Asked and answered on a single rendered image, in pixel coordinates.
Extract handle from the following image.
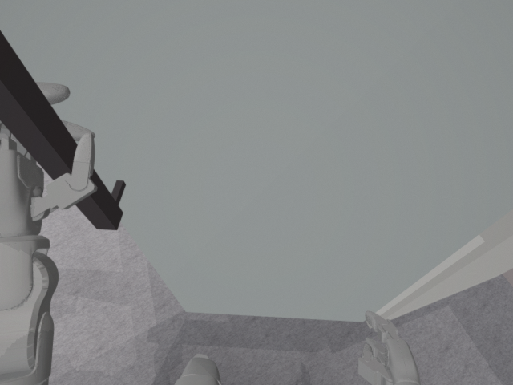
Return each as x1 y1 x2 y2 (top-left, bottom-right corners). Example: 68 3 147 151
0 31 126 230

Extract robot left hand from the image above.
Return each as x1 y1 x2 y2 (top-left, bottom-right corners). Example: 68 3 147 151
0 82 98 237

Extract robot left thigh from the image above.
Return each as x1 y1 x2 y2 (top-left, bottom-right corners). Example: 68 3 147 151
175 357 221 385

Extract robot right hand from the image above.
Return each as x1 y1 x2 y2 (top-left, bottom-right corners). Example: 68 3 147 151
358 310 421 385

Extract left robot forearm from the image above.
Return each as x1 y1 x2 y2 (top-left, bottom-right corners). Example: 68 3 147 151
0 235 59 385

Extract fridge door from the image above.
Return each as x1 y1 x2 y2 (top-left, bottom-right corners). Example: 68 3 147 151
0 0 513 322

